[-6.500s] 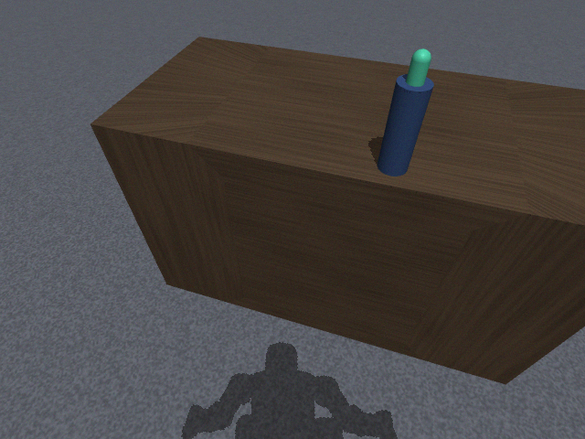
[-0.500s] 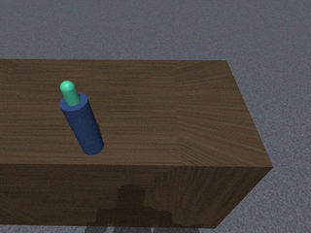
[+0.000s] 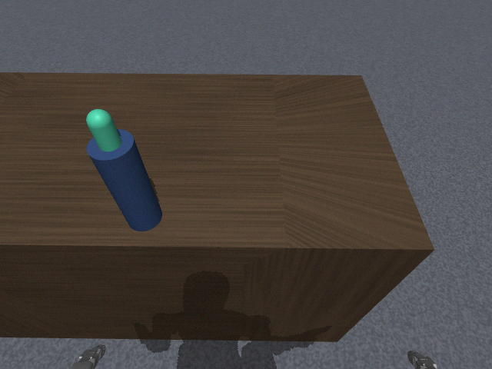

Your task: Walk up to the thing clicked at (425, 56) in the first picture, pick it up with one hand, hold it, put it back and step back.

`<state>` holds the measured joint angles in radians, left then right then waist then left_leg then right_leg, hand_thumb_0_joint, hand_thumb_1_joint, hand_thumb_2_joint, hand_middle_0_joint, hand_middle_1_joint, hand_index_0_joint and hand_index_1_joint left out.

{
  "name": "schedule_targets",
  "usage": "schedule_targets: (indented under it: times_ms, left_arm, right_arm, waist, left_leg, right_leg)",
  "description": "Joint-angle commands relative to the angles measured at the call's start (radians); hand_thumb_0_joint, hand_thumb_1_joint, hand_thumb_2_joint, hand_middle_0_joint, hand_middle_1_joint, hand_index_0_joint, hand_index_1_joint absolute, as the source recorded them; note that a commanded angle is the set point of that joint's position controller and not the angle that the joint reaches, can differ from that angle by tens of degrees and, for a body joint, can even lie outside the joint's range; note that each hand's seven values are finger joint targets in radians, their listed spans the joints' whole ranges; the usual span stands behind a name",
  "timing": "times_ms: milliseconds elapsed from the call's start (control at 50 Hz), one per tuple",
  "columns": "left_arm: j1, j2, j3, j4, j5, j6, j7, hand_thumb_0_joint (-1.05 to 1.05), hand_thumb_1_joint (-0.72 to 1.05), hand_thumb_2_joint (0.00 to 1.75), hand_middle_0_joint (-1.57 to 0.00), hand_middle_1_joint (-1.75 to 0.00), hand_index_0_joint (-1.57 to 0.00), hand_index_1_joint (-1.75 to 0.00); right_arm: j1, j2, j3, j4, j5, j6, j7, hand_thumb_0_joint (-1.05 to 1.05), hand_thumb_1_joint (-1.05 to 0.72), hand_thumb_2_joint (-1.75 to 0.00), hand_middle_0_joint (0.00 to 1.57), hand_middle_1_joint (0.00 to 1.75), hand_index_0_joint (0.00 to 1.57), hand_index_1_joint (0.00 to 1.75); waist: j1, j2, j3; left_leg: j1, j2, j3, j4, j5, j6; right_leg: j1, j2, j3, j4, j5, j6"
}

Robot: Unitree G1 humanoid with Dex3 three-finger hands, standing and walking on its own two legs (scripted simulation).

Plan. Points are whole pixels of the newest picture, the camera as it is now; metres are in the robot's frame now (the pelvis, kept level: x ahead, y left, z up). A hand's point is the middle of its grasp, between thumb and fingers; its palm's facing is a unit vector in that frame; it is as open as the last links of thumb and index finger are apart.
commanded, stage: rise first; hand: left
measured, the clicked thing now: (125, 174) +0.40 +0.22 +0.10
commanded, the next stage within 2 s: go down in 1.70 s
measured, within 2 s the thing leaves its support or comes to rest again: neither
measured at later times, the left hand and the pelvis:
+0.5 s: hand (93, 325) +0.20 +0.25 -0.02, palm faces +0.28 -0.90 -0.34, open 17.0 cm; pelvis +0.01 +0.00 +0.00, yaw +0 degrees
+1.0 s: hand (64, 311) +0.19 +0.24 +0.08, palm faces +0.31 -0.86 -0.41, open 17.6 cm; pelvis +0.01 -0.01 +0.00, yaw +1 degrees
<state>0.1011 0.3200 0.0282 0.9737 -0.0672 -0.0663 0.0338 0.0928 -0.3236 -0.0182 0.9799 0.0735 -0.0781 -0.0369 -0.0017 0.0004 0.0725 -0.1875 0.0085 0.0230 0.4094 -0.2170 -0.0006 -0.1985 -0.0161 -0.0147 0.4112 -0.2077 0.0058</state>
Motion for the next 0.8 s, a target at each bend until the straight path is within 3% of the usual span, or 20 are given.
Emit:
schedule_targets:
  times_ms: [0, 20, 40, 60, 100, 140, 200, 240, 300, 380, 420, 480, 520, 540, 600, 660, 700, 720, 740, 780]
  left_arm:
    - [-0.105, 0.206, 0.12, -0.166, -0.005, -0.064, 0.048, 0.0, 0.29, 0.26, -0.06, -0.05, -0.06, -0.05]
    - [-0.059, 0.236, 0.162, -0.207, 0.011, -0.06, 0.048, 0.0, 0.24, 0.22, -0.06, -0.05, -0.06, -0.05]
    - [0.036, 0.22, 0.182, -0.227, 0.022, -0.052, 0.045, 0.0, 0.24, 0.21, -0.05, -0.05, -0.05, -0.04]
    - [0.096, 0.172, 0.161, -0.222, 0.021, -0.042, 0.043, 0.0, 0.16, 0.16, -0.05, -0.06, -0.07, -0.04]
    - [0.058, 0.218, 0.196, -0.319, 0.028, -0.042, 0.048, 0.0, 0.01, 0.12, -0.04, -0.05, -0.06, -0.03]
    - [0.071, 0.153, 0.165, -0.399, 0.021, -0.032, 0.043, 0.0, -0.06, 0.1, -0.03, -0.04, -0.04, -0.03]
    - [0.033, 0.136, 0.153, -0.527, 0.017, -0.034, 0.049, 0.0, -0.23, 0.07, -0.02, -0.03, -0.02, -0.02]
    - [0.006, 0.12, 0.131, -0.639, 0.017, -0.041, 0.054, 0.0, -0.37, 0.04, -0.03, -0.03, -0.03, -0.03]
    - [0.045, 0.172, 0.18, -0.794, 0.02, -0.054, 0.069, 0.0, -0.51, 0.01, -0.04, -0.04, -0.04, -0.04]
    - [0.157, 0.166, 0.213, -0.898, 0.016, -0.059, 0.071, 0.0, -0.53, 0.0, -0.03, -0.04, -0.03, -0.03]
    - [0.179, 0.133, 0.194, -0.954, 0.015, -0.058, 0.063, 0.0, -0.53, 0.0, -0.02, -0.03, -0.02, -0.03]
    - [0.264, 0.133, 0.214, -1.016, 0.01, -0.067, 0.048, 0.0, -0.51, 0.0, -0.02, -0.03, -0.03, -0.03]
    - [0.268, 0.12, 0.201, -1.085, 0.008, -0.077, 0.036, 0.0, -0.52, 0.0, -0.03, -0.03, -0.03, -0.03]
    - [0.271, 0.133, 0.222, -1.107, 0.005, -0.082, 0.034, 0.0, -0.51, 0.0, -0.02, -0.03, -0.03, -0.02]
    - [0.274, 0.137, 0.238, -1.171, 0.006, -0.1, 0.026, 0.0, -0.52, 0.01, -0.02, -0.03, -0.02, -0.03]
    - [0.285, 0.154, 0.263, -1.228, 0.009, -0.118, 0.025, 0.0, -0.52, 0.01, -0.02, -0.03, -0.02, -0.03]
    - [0.293, 0.172, 0.289, -1.236, 0.01, -0.125, 0.026, 0.0, -0.54, 0.01, -0.03, -0.03, -0.02, -0.03]
    - [0.3, 0.15, 0.267, -1.262, 0.01, -0.131, 0.022, 0.0, -0.53, 0.01, -0.02, -0.03, -0.02, -0.04]
    - [0.297, 0.172, 0.296, -1.267, 0.009, -0.137, 0.024, 0.0, -0.54, 0.01, -0.03, -0.03, -0.03, -0.04]
    - [0.306, 0.159, 0.281, -1.284, 0.01, -0.146, 0.02, 0.0, -0.54, 0.01, -0.03, -0.03, -0.03, -0.04]
  right_arm:
    - [-0.123, -0.174, -0.111, -0.12, -0.009, -0.062, -0.04, 0.0, -0.26, -0.26, 0.05, 0.05, 0.05, 0.05]
    - [-0.031, -0.185, -0.151, -0.124, -0.021, -0.053, -0.04, 0.0, -0.18, -0.2, 0.05, 0.05, 0.05, 0.05]
    - [0.074, -0.162, -0.17, -0.129, -0.028, -0.043, -0.035, 0.0, -0.1, -0.19, 0.05, 0.05, 0.05, 0.05]
    - [0.086, -0.145, -0.162, -0.136, -0.027, -0.038, -0.035, 0.0, -0.03, -0.17, 0.05, 0.05, 0.05, 0.05]
    - [0.018, -0.159, -0.166, -0.217, -0.029, -0.033, -0.037, 0.0, 0.1, -0.13, 0.05, 0.05, 0.05, 0.05]
    - [0.035, -0.109, -0.142, -0.269, -0.027, -0.018, -0.033, 0.0, 0.19, -0.11, 0.05, 0.05, 0.05, 0.05]
    - [-0.01, -0.089, -0.118, -0.382, -0.027, -0.021, -0.039, 0.0, 0.33, -0.07, 0.05, 0.05, 0.05, 0.05]
    - [-0.027, -0.033, -0.078, -0.41, -0.026, -0.024, -0.04, 0.0, 0.41, -0.05, 0.05, 0.05, 0.05, 0.05]
    - [0.016, -0.082, -0.103, -0.514, -0.033, -0.039, -0.051, 0.0, 0.49, -0.03, 0.05, 0.05, 0.05, 0.05]
    - [0.082, -0.086, -0.111, -0.551, -0.038, -0.045, -0.053, 0.0, 0.54, -0.02, 0.05, 0.05, 0.05, 0.05]
    - [0.078, -0.064, -0.11, -0.555, -0.041, -0.046, -0.049, 0.0, 0.55, -0.01, 0.05, 0.05, 0.05, 0.05]
    - [0.159, -0.061, -0.137, -0.511, -0.04, -0.043, -0.037, 0.0, 0.57, -0.01, 0.05, 0.05, 0.05, 0.05]
    - [0.15, -0.05, -0.133, -0.536, -0.037, -0.045, -0.027, 0.0, 0.56, -0.01, 0.05, 0.05, 0.05, 0.05]
    - [0.123, -0.036, -0.121, -0.515, -0.037, -0.045, -0.022, 0.0, 0.56, -0.01, 0.05, 0.05, 0.05, 0.05]
    - [0.086, -0.027, -0.125, -0.526, -0.041, -0.045, -0.016, 0.0, 0.57, -0.01, 0.05, 0.05, 0.05, 0.05]
    - [0.066, -0.038, -0.136, -0.504, -0.047, -0.048, -0.017, 0.0, 0.56, -0.01, 0.05, 0.05, 0.05, 0.05]
    - [0.037, -0.069, -0.166, -0.507, -0.051, -0.049, -0.022, 0.0, 0.56, -0.01, 0.05, 0.05, 0.05, 0.05]
    - [0.052, -0.042, -0.147, -0.486, -0.051, -0.047, -0.02, 0.0, 0.56, -0.01, 0.05, 0.05, 0.05, 0.05]
    - [0.052, -0.06, -0.161, -0.505, -0.053, -0.05, -0.022, 0.0, 0.55, -0.02, 0.05, 0.05, 0.05, 0.05]
    - [0.031, -0.038, -0.144, -0.5, -0.052, -0.052, -0.02, 0.0, 0.55, -0.01, 0.05, 0.05, 0.05, 0.05]
  waist:
    - [0.014, 0.028, -0.253]
    - [0.001, 0.027, -0.284]
    - [0.008, 0.036, -0.291]
    - [0.018, 0.025, -0.274]
    - [0.029, 0.027, -0.284]
    - [0.025, 0.018, -0.254]
    - [0.019, 0.002, -0.218]
    - [0.03, 0.025, -0.191]
    - [0.027, 0.026, -0.219]
    - [0.037, 0.046, -0.151]
    - [0.034, 0.014, -0.147]
    - [0.028, 0.042, -0.104]
    - [0.02, 0.01, -0.09]
    - [0.041, 0.034, -0.078]
    - [0.044, 0.03, -0.099]
    - [0.048, 0.031, -0.126]
    - [0.053, 0.024, -0.11]
    - [0.053, 0.045, -0.111]
    - [0.049, 0.022, -0.125]
    - [0.055, 0.008, -0.105]
  left_leg:
    - [-0.036, -0.004, 0.007, 0.013, 0.108, 0.005]
    - [-0.027, -0.007, 0.007, 0.017, 0.14, 0.01]
    - [-0.01, -0.01, 0.008, 0.012, 0.185, 0.009]
    - [0.0, -0.015, 0.012, 0.003, 0.21, 0.007]
    - [0.02, -0.019, 0.016, -0.007, 0.254, 0.005]
    - [0.02, -0.015, 0.016, -0.016, 0.243, 0.004]
    - [0.013, -0.011, 0.017, -0.039, 0.177, 0.009]
    - [0.004, -0.01, 0.016, -0.05, 0.133, 0.01]
    - [0.045, -0.007, 0.015, -0.051, 0.154, 0.011]
    - [0.051, -0.004, 0.014, -0.064, 0.169, 0.006]
    - [0.057, -0.003, 0.012, -0.061, 0.186, 0.01]
    - [0.062, -0.002, 0.016, -0.071, 0.176, 0.008]
    - [0.065, -0.002, 0.012, -0.071, 0.181, 0.011]
    - [0.056, -0.004, 0.013, -0.076, 0.168, 0.011]
    - [0.065, -0.002, 0.011, -0.073, 0.187, 0.011]
    - [0.087, -0.006, 0.012, -0.059, 0.239, 0.014]
    - [0.082, -0.006, 0.012, -0.061, 0.213, 0.013]
    - [0.088, -0.008, 0.011, -0.064, 0.213, 0.013]
    - [0.093, -0.007, 0.01, -0.062, 0.215, 0.014]
    - [0.084, -0.012, 0.011, -0.061, 0.197, 0.019]
  right_leg:
    - [0.004, 0.009, -0.006, 0.018, 0.122, -0.022]
    - [0.001, 0.012, -0.008, 0.013, 0.15, -0.02]
    - [0.021, 0.013, -0.014, 0.013, 0.192, -0.022]
    - [0.038, 0.013, -0.014, 0.001, 0.213, -0.018]
    - [0.061, 0.013, -0.015, -0.01, 0.245, -0.016]
    - [0.047, 0.015, -0.023, -0.019, 0.224, -0.017]
    - [0.032, 0.011, -0.023, -0.042, 0.161, -0.017]
    - [0.03, 0.01, -0.021, -0.05, 0.117, -0.018]
    - [0.072, 0.013, -0.022, -0.051, 0.134, -0.019]
    - [0.078, 0.018, -0.029, -0.058, 0.141, -0.025]
    - [0.085, 0.018, -0.032, -0.061, 0.159, -0.022]
    - [0.073, 0.022, -0.038, -0.065, 0.151, -0.024]
    - [0.073, 0.024, -0.044, -0.071, 0.158, -0.02]
    - [0.072, 0.022, -0.043, -0.072, 0.144, -0.024]
    - [0.094, 0.019, -0.042, -0.069, 0.156, -0.022]
    - [0.115, 0.014, -0.04, -0.066, 0.207, -0.02]
    - [0.115, 0.014, -0.036, -0.069, 0.181, -0.019]
    - [0.111, 0.012, -0.037, -0.068, 0.181, -0.022]
    - [0.122, 0.013, -0.039, -0.07, 0.183, -0.018]
    - [0.114, 0.007, -0.038, -0.077, 0.171, -0.014]
